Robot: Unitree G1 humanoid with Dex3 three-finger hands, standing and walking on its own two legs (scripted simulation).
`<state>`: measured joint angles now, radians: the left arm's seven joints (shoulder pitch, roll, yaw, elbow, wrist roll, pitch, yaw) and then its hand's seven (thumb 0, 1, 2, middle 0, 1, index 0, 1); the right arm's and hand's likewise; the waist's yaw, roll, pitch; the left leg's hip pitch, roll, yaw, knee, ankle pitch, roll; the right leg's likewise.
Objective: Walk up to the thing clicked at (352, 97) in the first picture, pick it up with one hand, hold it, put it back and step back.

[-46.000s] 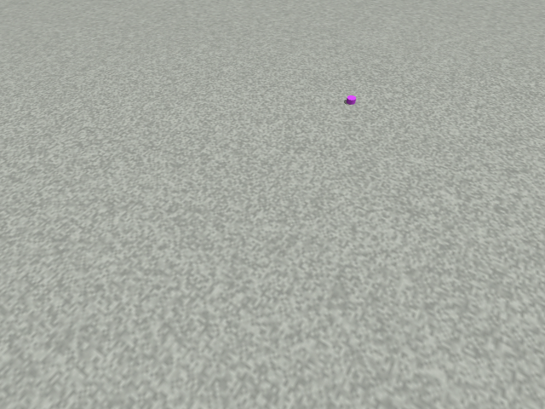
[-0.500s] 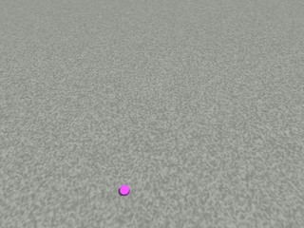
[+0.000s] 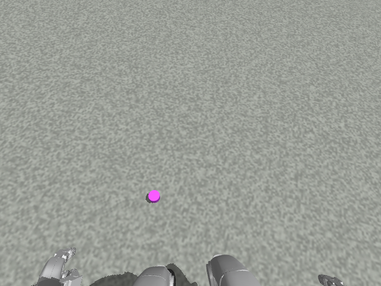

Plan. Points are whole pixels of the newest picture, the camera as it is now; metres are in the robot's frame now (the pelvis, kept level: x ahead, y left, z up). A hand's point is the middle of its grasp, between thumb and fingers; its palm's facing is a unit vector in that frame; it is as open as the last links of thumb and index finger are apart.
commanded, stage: step back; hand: left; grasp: from above
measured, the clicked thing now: (154, 196) +0.52 +0.18 -0.75
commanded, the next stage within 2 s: none
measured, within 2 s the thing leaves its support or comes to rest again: neither
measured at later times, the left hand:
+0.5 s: hand out of the picture -0.02 +0.26 -0.14, palm faces +0.00 -0.91 -0.41, open 7.4 cm
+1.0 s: hand out of the picture -0.24 +0.23 -0.16, palm faces -0.07 -0.91 -0.40, open 7.4 cm
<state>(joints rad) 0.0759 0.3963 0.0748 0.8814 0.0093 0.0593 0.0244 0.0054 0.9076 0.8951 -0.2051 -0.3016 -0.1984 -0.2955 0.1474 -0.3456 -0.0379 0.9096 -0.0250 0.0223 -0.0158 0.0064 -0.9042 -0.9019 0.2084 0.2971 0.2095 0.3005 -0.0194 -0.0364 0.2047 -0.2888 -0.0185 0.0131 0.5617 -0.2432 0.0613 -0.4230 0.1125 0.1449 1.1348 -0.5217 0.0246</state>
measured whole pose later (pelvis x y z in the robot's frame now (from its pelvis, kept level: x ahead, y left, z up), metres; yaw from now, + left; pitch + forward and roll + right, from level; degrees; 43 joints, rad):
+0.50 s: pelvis -0.14 -0.01 -0.01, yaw +1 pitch -2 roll +0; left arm 0.15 0.37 0.07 0.78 0.04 0.04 0.01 0.01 0.90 0.89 -0.21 -0.30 -0.20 -0.30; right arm 0.20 -0.41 -0.05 0.88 -0.01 0.04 -0.01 0.01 -0.91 -0.90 0.21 0.30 0.21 0.30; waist 0.01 0.01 0.16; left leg -0.30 -0.07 -0.06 0.81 -0.48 -0.01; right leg -0.33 -0.02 0.00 0.61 -0.25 0.00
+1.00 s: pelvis -0.32 -0.04 -0.02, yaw -3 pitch -3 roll -1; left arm 0.22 0.37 0.09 0.86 0.04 0.05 -0.02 0.01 0.91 0.89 -0.21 -0.30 -0.20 -0.30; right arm 0.10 -0.41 -0.06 0.81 -0.02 0.05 -0.01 0.00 -0.90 -0.90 0.21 0.30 0.21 0.30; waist 0.01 0.04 0.17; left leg -0.50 0.04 -0.06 0.71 -0.29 -0.01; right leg -0.22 0.04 0.02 0.67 -0.41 -0.01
